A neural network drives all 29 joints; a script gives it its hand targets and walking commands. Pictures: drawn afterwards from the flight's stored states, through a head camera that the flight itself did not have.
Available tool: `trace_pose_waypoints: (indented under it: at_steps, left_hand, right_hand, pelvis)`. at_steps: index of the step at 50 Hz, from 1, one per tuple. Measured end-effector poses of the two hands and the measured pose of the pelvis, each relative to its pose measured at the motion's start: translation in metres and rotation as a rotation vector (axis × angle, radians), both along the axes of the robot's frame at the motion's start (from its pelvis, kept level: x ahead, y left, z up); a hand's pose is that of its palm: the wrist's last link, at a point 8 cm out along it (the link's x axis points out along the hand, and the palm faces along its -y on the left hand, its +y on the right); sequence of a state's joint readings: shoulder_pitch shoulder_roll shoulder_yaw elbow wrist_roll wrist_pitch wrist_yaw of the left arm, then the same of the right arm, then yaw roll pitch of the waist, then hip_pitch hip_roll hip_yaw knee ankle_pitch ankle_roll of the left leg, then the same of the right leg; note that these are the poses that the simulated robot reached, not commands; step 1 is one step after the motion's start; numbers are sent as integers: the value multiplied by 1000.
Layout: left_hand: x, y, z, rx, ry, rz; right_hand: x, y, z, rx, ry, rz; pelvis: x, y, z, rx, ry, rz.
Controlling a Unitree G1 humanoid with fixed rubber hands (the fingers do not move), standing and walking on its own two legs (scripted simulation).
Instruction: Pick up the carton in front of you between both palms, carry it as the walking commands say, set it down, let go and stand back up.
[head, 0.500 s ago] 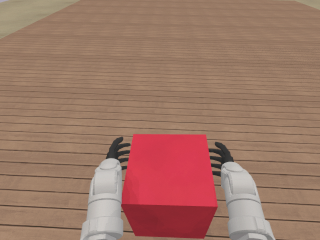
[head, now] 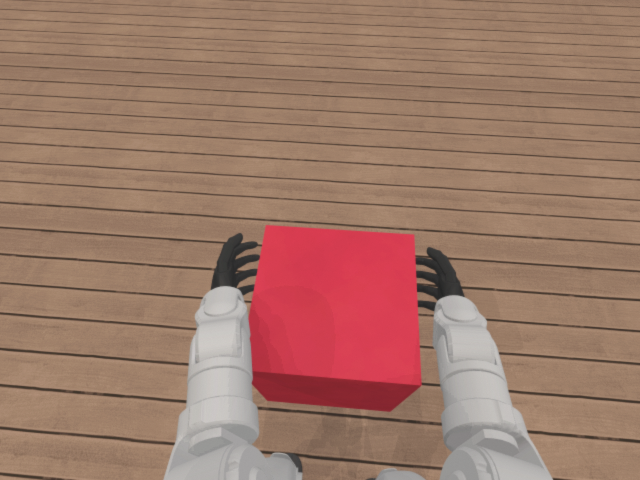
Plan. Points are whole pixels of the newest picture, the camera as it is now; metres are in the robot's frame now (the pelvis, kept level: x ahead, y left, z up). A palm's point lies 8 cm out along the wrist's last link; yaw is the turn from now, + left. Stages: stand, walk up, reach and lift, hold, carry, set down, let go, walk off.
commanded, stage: set down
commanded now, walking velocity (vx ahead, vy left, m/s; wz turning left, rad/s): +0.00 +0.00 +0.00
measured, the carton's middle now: (333, 326) +0.33 +0.01 -0.12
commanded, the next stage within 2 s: none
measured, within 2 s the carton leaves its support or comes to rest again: rests again in 1.92 s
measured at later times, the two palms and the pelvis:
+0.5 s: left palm (251, 321) +0.36 +0.15 -0.19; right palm (416, 317) +0.38 -0.14 -0.20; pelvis -0.05 +0.00 -0.13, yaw -1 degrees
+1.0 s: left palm (266, 341) +0.38 +0.15 -0.35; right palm (399, 326) +0.42 -0.14 -0.37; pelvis -0.08 +0.00 -0.26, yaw -1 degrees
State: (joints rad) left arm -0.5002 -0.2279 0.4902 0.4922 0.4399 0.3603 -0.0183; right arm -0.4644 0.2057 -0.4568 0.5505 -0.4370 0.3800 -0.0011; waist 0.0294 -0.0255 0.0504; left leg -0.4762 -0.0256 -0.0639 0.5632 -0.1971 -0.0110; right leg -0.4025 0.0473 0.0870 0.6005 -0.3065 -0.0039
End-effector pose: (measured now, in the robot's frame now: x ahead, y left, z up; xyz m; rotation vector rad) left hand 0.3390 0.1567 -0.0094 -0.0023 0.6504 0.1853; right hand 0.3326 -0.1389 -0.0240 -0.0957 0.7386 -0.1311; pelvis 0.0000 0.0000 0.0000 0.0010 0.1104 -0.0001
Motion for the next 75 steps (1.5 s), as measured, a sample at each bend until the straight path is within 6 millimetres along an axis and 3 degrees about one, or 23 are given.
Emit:
trace_pose_waypoints:
  at_steps: [6, 10, 31, 51, 71, 75]
  left_hand:
    - [-4, -4, -68, -9, -4, 30]
    - [-1, -6, -102, -17, -38, 53]
    - [29, -3, -218, -50, -42, 118]
    - [40, -7, -351, -26, -21, 177]
    - [48, -7, -475, -8, 32, 215]
    - [61, -2, -484, 2, 34, 204]
  right_hand:
    - [2, -3, -68, 8, -4, -3]
    - [9, -4, -104, 25, -38, -22]
    - [57, -1, -216, 32, -32, 43]
    - [88, -2, -349, 16, -12, 110]
    - [116, 0, -477, -8, 37, 208]
    - [122, 3, -497, -8, 37, 226]
  pelvis:
    - [-15, -6, -22, -5, 203, -1]
    - [-25, -9, -45, -5, 337, -11]
    - [-60, 2, -165, -17, 623, -9]
    - [-77, 0, -265, -1, 727, -18]
    - [-92, -12, -345, 47, 719, -29]
    - [-91, -15, -357, 55, 701, -20]
